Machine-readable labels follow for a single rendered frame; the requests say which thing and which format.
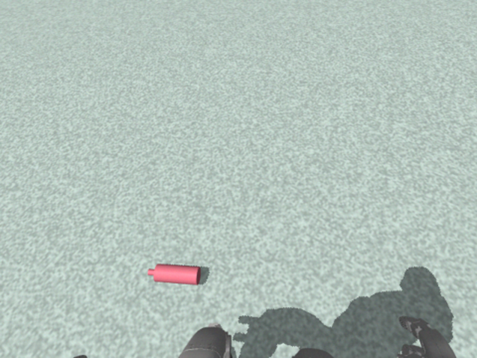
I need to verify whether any right robot hand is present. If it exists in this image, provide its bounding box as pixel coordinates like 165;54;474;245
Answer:
397;316;457;358

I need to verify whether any bottle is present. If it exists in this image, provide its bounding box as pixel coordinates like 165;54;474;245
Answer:
148;264;200;285

